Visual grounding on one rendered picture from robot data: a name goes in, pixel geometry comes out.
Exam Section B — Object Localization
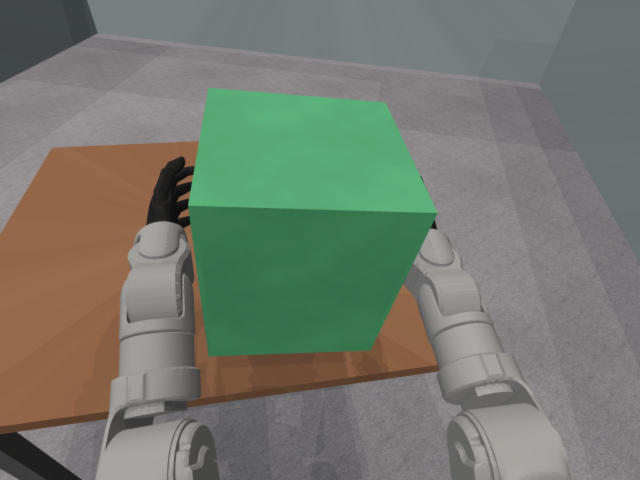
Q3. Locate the carton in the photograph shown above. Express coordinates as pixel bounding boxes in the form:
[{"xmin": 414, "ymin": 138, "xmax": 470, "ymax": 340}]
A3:
[{"xmin": 188, "ymin": 88, "xmax": 438, "ymax": 356}]

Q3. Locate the table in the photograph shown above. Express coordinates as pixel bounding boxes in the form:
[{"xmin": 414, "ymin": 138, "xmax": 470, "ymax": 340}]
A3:
[{"xmin": 0, "ymin": 141, "xmax": 439, "ymax": 480}]

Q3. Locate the robot right upper arm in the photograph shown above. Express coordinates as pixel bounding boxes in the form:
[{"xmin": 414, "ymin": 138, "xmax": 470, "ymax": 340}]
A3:
[{"xmin": 447, "ymin": 403, "xmax": 572, "ymax": 480}]

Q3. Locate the left robot forearm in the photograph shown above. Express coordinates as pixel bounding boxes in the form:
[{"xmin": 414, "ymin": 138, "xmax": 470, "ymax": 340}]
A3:
[{"xmin": 95, "ymin": 221, "xmax": 201, "ymax": 480}]

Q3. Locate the left robot hand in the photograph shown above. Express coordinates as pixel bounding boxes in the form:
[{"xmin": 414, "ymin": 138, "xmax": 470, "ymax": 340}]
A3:
[{"xmin": 146, "ymin": 156, "xmax": 195, "ymax": 228}]

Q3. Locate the right robot forearm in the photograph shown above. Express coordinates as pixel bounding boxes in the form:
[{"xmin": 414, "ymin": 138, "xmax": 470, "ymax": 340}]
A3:
[{"xmin": 403, "ymin": 229, "xmax": 570, "ymax": 474}]

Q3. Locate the robot left upper arm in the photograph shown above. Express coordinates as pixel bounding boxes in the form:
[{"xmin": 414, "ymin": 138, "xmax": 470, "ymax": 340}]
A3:
[{"xmin": 97, "ymin": 418, "xmax": 220, "ymax": 480}]

